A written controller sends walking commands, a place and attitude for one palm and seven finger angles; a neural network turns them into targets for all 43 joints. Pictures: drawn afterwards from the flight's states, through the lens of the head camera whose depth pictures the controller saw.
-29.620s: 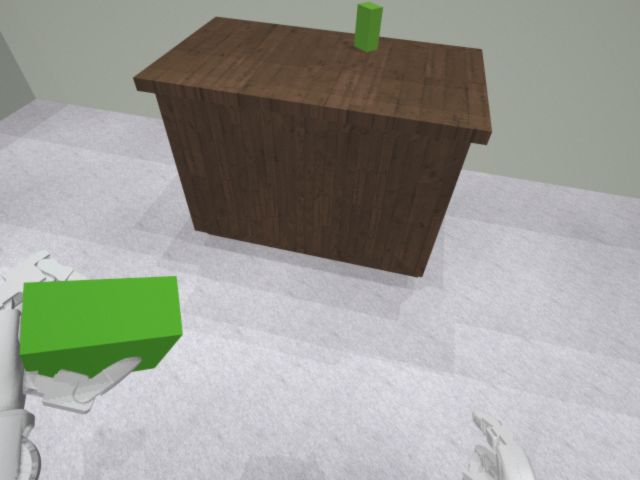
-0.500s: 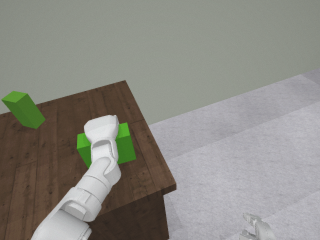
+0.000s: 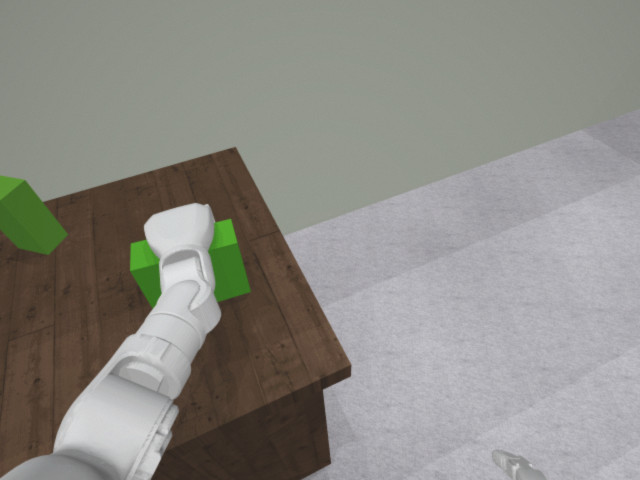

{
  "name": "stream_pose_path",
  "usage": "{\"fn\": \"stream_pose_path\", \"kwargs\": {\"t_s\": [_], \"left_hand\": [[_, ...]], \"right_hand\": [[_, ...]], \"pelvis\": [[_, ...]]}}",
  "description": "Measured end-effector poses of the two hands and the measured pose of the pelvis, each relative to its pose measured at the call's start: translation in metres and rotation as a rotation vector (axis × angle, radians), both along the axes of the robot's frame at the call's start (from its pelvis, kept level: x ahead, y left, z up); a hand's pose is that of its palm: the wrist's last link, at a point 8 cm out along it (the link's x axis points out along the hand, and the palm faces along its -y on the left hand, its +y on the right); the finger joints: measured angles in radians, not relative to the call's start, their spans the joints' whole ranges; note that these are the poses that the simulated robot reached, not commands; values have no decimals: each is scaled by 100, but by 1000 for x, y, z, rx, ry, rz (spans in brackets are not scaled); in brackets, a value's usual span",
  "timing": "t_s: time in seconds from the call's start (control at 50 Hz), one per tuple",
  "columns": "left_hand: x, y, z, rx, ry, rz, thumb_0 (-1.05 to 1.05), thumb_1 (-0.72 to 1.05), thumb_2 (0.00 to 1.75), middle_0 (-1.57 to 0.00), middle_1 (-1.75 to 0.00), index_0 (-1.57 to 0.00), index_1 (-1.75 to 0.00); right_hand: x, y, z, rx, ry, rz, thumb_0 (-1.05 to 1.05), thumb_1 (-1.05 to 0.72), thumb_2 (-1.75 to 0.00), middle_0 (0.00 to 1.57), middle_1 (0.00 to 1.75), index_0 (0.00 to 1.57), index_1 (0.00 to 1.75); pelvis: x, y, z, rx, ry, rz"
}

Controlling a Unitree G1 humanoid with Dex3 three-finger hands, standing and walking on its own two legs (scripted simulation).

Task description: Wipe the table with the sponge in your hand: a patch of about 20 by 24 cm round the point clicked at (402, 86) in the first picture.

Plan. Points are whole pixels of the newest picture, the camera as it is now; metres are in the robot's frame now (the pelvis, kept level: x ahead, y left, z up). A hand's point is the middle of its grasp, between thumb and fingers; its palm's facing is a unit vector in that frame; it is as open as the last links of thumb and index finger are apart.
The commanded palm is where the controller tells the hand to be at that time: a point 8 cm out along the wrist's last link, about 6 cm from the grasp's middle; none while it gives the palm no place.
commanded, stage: wipe forward along the third lane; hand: left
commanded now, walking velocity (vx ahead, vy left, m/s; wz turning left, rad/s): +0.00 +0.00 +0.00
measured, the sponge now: (197, 277) +0.40 +0.21 +0.01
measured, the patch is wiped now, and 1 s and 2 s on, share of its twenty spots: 0.95 1.00 1.00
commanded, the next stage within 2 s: wipe back along the third lane in 0.58 s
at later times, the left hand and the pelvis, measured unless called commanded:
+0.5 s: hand (187, 232) +0.45 +0.23 +0.05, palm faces -0.08 -0.03 -1.00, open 9.4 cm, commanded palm +0.43 +0.23 +0.08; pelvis +0.01 +0.02 +0.00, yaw +0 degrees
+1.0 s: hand (182, 232) +0.45 +0.24 +0.05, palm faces -0.03 -0.02 -1.00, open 9.4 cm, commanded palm +0.41 +0.22 +0.08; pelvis +0.02 +0.03 +0.00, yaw -1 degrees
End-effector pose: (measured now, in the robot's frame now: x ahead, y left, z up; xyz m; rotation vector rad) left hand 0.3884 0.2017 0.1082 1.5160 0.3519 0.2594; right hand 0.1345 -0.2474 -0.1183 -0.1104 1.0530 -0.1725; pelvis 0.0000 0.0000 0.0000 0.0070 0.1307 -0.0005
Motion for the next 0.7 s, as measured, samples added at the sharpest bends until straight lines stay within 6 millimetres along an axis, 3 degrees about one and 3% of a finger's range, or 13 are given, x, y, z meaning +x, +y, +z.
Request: {"fn": "stream_pose_path", "kwargs": {"t_s": [0.32,0.7], "left_hand": [[30,15,1,11,20,4,1,-49,111,-79,-143,-82,-139],[64,30,1,19,32,18,1,-49,112,-79,-142,-82,-140]], "right_hand": [[-4,14,-2,-7,35,-4,0,-91,-90,20,30,20,29],[-61,9,-11,-31,171,-76,0,-91,-90,20,30,20,29]], "pelvis": [[4,13,-1,-8,41,4],[7,23,-4,-20,96,-7]]}}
